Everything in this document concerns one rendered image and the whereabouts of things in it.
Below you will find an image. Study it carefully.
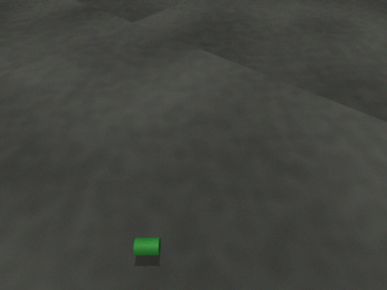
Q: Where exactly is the can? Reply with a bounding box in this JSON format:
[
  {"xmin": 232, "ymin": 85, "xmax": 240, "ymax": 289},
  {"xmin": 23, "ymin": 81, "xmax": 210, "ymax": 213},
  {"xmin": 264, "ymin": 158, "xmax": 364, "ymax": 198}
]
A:
[{"xmin": 134, "ymin": 237, "xmax": 161, "ymax": 256}]

